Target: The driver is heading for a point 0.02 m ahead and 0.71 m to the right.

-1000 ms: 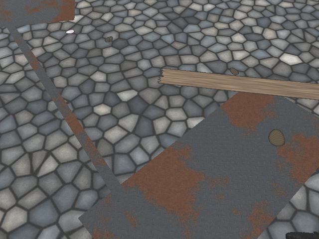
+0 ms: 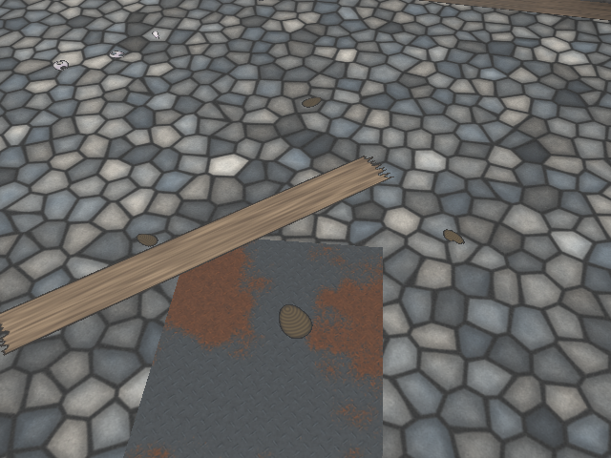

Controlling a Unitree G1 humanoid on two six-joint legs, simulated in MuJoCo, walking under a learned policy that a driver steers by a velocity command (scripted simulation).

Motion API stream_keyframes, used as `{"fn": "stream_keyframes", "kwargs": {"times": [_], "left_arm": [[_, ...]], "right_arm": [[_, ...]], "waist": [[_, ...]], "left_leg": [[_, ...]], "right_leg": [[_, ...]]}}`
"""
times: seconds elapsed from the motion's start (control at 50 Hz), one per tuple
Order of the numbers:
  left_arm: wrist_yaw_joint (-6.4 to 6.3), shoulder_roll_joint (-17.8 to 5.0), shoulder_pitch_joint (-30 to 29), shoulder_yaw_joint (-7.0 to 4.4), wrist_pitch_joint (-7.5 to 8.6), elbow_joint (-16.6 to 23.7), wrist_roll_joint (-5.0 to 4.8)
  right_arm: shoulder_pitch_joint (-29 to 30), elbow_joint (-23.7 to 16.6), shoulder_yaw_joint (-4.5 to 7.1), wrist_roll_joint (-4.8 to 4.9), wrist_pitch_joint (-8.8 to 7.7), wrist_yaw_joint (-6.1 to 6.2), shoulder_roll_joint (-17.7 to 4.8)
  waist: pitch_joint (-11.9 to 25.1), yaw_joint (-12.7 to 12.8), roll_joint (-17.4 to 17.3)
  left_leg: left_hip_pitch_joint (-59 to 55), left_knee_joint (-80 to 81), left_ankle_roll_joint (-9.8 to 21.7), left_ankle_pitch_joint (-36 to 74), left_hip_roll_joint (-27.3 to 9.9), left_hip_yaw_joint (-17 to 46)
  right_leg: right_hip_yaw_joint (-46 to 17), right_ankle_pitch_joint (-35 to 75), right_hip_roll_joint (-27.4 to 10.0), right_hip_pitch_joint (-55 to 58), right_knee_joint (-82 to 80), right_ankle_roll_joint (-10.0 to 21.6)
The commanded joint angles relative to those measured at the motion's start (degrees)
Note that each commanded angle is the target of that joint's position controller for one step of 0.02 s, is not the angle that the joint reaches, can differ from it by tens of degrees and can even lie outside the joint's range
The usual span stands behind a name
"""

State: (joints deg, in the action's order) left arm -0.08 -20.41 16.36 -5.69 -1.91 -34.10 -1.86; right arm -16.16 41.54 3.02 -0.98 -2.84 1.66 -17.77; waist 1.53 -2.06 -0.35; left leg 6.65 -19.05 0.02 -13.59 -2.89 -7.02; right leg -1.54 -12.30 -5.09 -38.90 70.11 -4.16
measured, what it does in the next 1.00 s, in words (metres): walks ahead, turning right: right foot, then left foot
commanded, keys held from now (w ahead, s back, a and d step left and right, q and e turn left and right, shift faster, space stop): w+e+shift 1.00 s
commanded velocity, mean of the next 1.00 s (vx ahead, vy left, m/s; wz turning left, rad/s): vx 0.92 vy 0.00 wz -0.99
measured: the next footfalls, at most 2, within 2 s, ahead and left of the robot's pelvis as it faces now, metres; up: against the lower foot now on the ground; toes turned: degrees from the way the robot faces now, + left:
right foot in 0.30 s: +0.25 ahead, -0.25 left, +0.00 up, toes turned -23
left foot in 0.76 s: +0.74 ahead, -0.38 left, +0.00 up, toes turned -50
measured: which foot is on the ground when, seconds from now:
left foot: down 0.00-0.28, up 0.30-0.74, down 0.76-1.00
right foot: up 0.00-0.28, down 0.30-0.76, up 0.78-1.00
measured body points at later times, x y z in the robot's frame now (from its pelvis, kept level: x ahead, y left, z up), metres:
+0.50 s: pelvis +0.27 -0.21 -0.01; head +0.28 -0.25 +0.43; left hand +0.42 +0.02 -0.11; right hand +0.33 -0.53 -0.10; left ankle +0.40 -0.04 -0.65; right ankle +0.21 -0.24 -0.75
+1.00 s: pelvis +0.64 -0.46 -0.01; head +0.63 -0.49 +0.43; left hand +0.98 -0.48 -0.07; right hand +0.39 -0.64 -0.14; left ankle +0.72 -0.35 -0.75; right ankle +0.58 -0.56 -0.66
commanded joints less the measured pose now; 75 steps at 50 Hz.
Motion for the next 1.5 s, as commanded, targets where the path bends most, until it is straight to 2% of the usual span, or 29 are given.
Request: {"fn": "stream_keyframes", "kwargs": {"times": [0.02, 0.22, 0.28, 0.3, 0.32, 0.34, 0.36, 0.4, 0.44, 0.54, 0.6, 0.68, 0.72, 0.76, 0.78, 0.8, 0.82, 0.86, 0.9, 0.94, 1.1, 1.16, 1.2, 1.22, 1.24, 1.26, 1.32, 1.4, 1.5], "left_arm": [[0.6, -2.2, -8.7, 0.27, 1.59, 7.6, -0.44], [3.23, -0.3, -14.6, 2.47, 1.68, 8.9, -0.97], [2.51, -7.3, 5.2, -1.54, 1.77, 2.5, -1.85], [1.8, -13.3, 20.3, -4.65, 1.26, -3.0, -2.16], [1.59, -20.3, 15.1, -4.78, 1.52, -2.7, -1.97], [2.46, -16.8, 12.5, -3.08, 3.83, 2.1, -1.0], [3.18, -12.1, 12.5, -1.82, 5.56, 1.2, -0.46], [2.93, -9.7, 8.6, -0.87, 6.85, 0.2, 0.68], [2.36, -6.2, 2.1, 0.38, 6.97, 2.0, 1.93], [-0.63, -3.1, 6.4, 1.5, 6.79, -2.3, 0.41], [-1.16, -4.1, 10.7, 0.94, 6.33, -5.5, -0.18], [-2.05, -3.9, 11.1, 0.46, 6.02, -8.7, -0.72], [-2.41, -5.1, 9.9, -0.41, 5.24, -9.0, 0.11], [-1.22, -5.2, 2.5, 0.12, 4.57, -6.0, 3.27], [-0.59, 6.3, 16.0, 2.95, 4.83, -5.0, 1.3], [-0.78, 2.0, 15.4, 3.82, 4.83, -4.9, -1.72], [-0.89, -3.2, 6.9, 2.43, 4.75, -4.2, -2.19], [-0.34, -3.9, -3.0, 2.15, 5.15, -1.9, 0.29], [0.29, -1.3, -2.7, 2.09, 4.05, -1.2, -0.71], [0.28, 1.8, -3.3, 2.8, 2.57, 0.0, -1.43], [3.2, 1.2, -15.0, 3.48, 3.59, 4.0, 0.26], [4.38, -3.1, -11.2, 1.26, 4.65, 2.8, 0.62], [3.54, -10.5, 10.4, -3.04, 3.39, -2.2, 0.07], [1.93, -11.4, 12.0, -3.49, 2.24, -3.6, -0.58], [1.62, -16.7, 5.1, -3.24, 2.42, 1.0, 1.13], [2.42, -15.2, 5.0, -3.17, 3.39, 4.0, 2.99], [2.66, -9.2, -3.9, -1.72, 5.78, 4.3, 0.53], [0.47, -7.5, -7.3, -1.62, 4.66, 3.2, 1.12], [-1.54, -7.3, -5.9, -1.25, 2.61, 2.6, 0.03]], "right_arm": [[-0.2, -2.9, 3.02, -0.31, -1.21, -0.3, -10.3], [-0.8, 0.3, 5.2, 1.26, -0.21, -2.03, -13.3], [3.4, -0.2, 5.64, 2.18, 0.69, -2.59, -15.9], [3.4, -2.0, 4.25, 1.36, -0.05, -2.08, -12.2], [0.0, -5.8, 0.7, -0.69, -1.84, -2.1, 0.2], [5.1, -9.6, 0.92, 1.74, -4.65, -1.69, -5.6], [13.0, -11.4, 2.09, 4.45, -6.02, -1.29, -10.6], [10.3, -9.4, 1.0, 1.96, -7.39, -0.92, -7.4], [6.0, -7.1, 1.47, 1.25, -5.89, -1.84, -7.7], [19.3, -10.6, 0.42, -0.43, -4.45, -2.73, -3.8], [26.7, -13.7, -0.2, 0.62, -5.25, -3.8, -1.2], [28.2, -15.5, 1.55, 2.58, -5.95, -3.92, -4.8], [21.5, -14.9, 3.27, 2.96, -5.94, -3.09, -8.0], [-5.3, -10.8, 4.61, 3.85, -4.15, -0.78, -10.7], [-10.2, -8.0, 4.73, 1.03, -4.34, -1.55, -13.7], [-9.5, -8.6, 4.07, 0.99, -4.71, -2.75, -9.4], [-5.1, -9.4, 3.4, 1.19, -4.13, -2.11, -5.1], [-2.1, -6.6, 3.27, -0.1, -3.0, -1.69, -5.0], [0.4, -4.4, 2.49, -0.58, -3.54, -1.58, -2.7], [2.1, -2.5, 2.04, 1.33, -3.85, -2.04, -1.1], [2.1, -0.4, 3.29, 0.62, -3.69, -1.41, -9.2], [-0.8, -0.1, 4.15, 1.81, -2.16, -0.67, -14.3], [2.1, -1.9, 4.47, 2.91, -1.35, -0.71, -15.4], [-0.3, -1.5, 2.63, 2.76, -1.96, -1.32, -8.3], [-7.7, -4.2, 0.29, 0.49, -3.24, -2.18, -1.9], [-5.7, -6.7, 0.48, 1.62, -4.57, -2.35, -8.5], [4.2, -7.7, 0.74, 1.4, -3.65, -0.2, -8.7], [5.2, -7.3, 0.74, -0.25, -0.85, -0.01, -7.0], [13.7, -9.3, -0.61, 0.72, -0.35, -1.25, -3.4]], "waist": [[-5.6, -2.2, -7.1], [-11.2, -0.4, -4.2], [1.7, 12.5, -4.2], [6.1, 18.4, 2.6], [5.0, 7.7, 24.9], [15.8, 9.0, 18.0], [7.5, 10.5, 8.0], [1.9, 5.1, 2.7], [-1.2, 0.5, 4.5], [-8.3, 3.4, 2.7], [-8.1, 6.8, 4.1], [-7.8, 5.9, 7.0], [-2.6, 2.0, 9.1], [15.2, -12.2, 11.5], [28.6, -3.1, -17.3], [30.9, -4.1, -25.8], [18.8, -6.2, -18.5], [4.4, -4.7, -1.6], [-0.7, -0.7, -2.4], [-4.6, 1.3, -3.5], [-13.6, 1.0, 2.3], [-6.9, 4.1, -1.8], [4.6, 15.2, -3.4], [3.5, 12.9, 6.7], [11.3, 3.4, 21.8], [27.4, 6.8, 12.6], [6.8, 1.3, -6.1], [3.0, -1.2, -2.7], [3.9, 3.0, 2.3]], "left_leg": [[-7.1, 12.9, 8.3, -17.4, -16.5, 12.9], [-12.0, 13.2, 5.6, -3.1, -17.3, -6.0], [-3.8, -16.6, 3.5, 48.5, -13.4, -13.6], [14.5, -40.7, 0.3, 33.0, -10.7, -11.4], [38.3, -63.2, -2.8, -19.8, 0.0, -4.2], [43.5, -69.9, -1.5, -19.1, 2.6, 12.2], [49.2, -68.5, 0.1, -11.6, 1.4, 12.3], [43.5, -59.2, 1.8, -4.9, -2.8, 13.7], [35.5, -52.2, 0.8, 0.8, -4.3, 14.9], [30.6, -27.1, -3.6, 15.2, 1.6, 8.4], [24.2, -14.8, -3.3, 22.7, 5.0, 7.0], [19.3, -6.5, -1.7, 24.0, 4.9, 10.8], [10.5, -7.7, -0.6, 17.1, 6.3, 9.5], [-22.4, -17.9, 2.1, 6.9, -1.6, 13.3], [-47.2, -11.4, 12.3, -17.6, -19.2, 44.0], [-46.4, -0.5, 12.2, -35.7, -21.6, 60.2], [-36.8, 1.8, 9.5, -32.6, -18.4, 49.7], [-17.8, 3.3, 8.0, -11.6, -14.6, 34.1], [-7.1, 5.9, 8.3, -3.7, -13.0, 25.6], [-2.5, 8.6, 8.3, -1.8, -13.4, 19.3], [0.3, 13.2, 5.1, 21.7, -9.0, -6.1], [-5.6, -1.2, 2.3, 62.1, -8.3, -8.2], [2.5, -28.6, 1.2, 65.0, -9.0, -6.6], [15.2, -47.8, -2.4, 9.1, -1.7, -5.0], [29.0, -72.9, -4.5, -26.2, 7.0, 2.3], [32.7, -77.0, -3.2, -22.3, 7.0, 14.9], [31.4, -60.8, -2.4, -12.0, 1.4, 16.1], [22.5, -46.9, -5.4, -10.2, 0.0, 14.7], [21.1, -26.4, -6.6, 6.9, 3.0, 14.6]], "right_leg": [[-1.0, 1.9, -3.0, -14.6, -3.1, -0.4], [5.7, -3.6, -4.9, -6.3, -19.0, 7.8], [15.7, -4.4, 8.0, 29.8, -25.0, 12.6], [9.0, -2.6, 9.5, 52.8, -27.5, 15.4], [-24.3, -23.9, -1.8, 58.8, -41.2, 22.1], [-50.2, -39.5, -10.1, 59.4, -55.9, 26.9], [-48.6, -34.5, -12.0, 56.5, -60.0, 24.1], [-38.0, -21.0, -9.3, 42.9, -56.1, 22.6], [-29.0, -15.3, -4.2, 32.4, -56.1, 21.9], [-15.7, 10.2, 3.3, 23.7, -57.8, 19.1], [-16.9, 9.3, 3.3, 22.2, -59.2, 16.7], [-21.3, 14.6, 0.2, 31.4, -56.3, 14.5], [-21.9, 35.4, 0.3, 36.4, -48.0, 12.9], [-20.8, 40.9, 2.3, 25.4, -19.6, 10.4], [-16.3, -10.6, 11.7, 3.2, 6.7, 7.3], [-13.5, -16.0, 8.1, -2.9, 14.7, 7.2], [-9.8, -11.2, 4.7, -6.3, 14.3, 7.3], [-6.6, -8.1, 1.0, -3.7, 9.5, 7.6], [-6.8, -7.4, -3.0, 0.5, 6.7, 8.2], [-5.9, -8.7, -5.6, -1.9, 5.1, 8.6], [3.5, 16.3, -3.1, -1.0, -18.1, 8.4], [12.7, 16.0, 7.7, 15.0, -27.0, 10.0], [9.2, 16.2, 10.9, 42.7, -30.2, 14.2], [-0.3, 22.0, 6.4, 53.6, -34.7, 16.7], [-24.6, 50.9, -5.7, 62.7, -31.6, 27.7], [-43.2, 26.8, -13.2, 66.0, -43.8, 33.8], [-36.6, 14.4, -6.7, 39.4, -51.5, 25.4], [-22.1, 36.3, -0.1, 21.7, -49.7, 22.8], [-23.5, -6.0, 5.4, 19.7, -52.0, 19.6]]}}
Keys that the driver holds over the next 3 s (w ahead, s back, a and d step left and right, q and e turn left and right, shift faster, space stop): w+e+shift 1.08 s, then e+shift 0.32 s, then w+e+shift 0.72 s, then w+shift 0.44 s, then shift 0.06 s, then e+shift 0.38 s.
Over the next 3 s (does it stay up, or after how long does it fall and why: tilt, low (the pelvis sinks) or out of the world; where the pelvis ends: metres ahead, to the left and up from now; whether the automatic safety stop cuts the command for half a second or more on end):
stays up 0.36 -1.72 -0.01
